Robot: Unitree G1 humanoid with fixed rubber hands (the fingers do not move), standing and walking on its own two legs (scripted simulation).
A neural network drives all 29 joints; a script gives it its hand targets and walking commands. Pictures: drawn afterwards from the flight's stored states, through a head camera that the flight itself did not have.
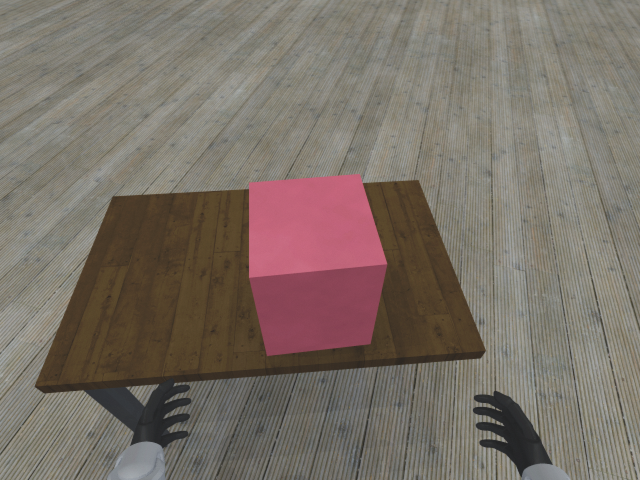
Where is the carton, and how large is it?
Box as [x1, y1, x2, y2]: [249, 174, 386, 355]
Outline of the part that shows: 359,174 249,183 249,279 267,355 370,343 386,267 386,261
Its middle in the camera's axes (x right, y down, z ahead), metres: -0.01 +0.05 +0.72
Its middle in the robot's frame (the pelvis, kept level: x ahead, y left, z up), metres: +0.50 +0.05 -0.09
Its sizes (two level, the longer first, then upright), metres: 0.210 0.200 0.250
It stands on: a table, 0.55 m high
